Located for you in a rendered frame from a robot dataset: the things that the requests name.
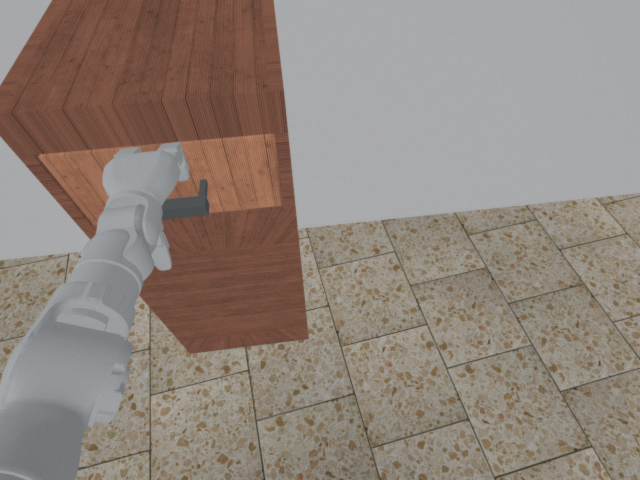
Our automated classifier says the robot left upper arm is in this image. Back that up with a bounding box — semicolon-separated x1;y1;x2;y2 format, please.
0;320;133;480

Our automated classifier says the drawer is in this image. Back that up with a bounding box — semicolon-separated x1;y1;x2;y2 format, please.
38;133;282;225

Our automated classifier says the handle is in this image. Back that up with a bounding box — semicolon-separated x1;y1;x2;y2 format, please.
162;179;209;220

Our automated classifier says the cabinet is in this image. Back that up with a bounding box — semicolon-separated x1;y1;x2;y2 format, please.
0;0;309;354

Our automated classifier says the robot left forearm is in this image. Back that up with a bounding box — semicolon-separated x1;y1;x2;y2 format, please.
0;190;163;411

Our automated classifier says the robot left hand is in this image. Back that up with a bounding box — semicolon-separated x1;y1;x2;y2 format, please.
102;142;190;271

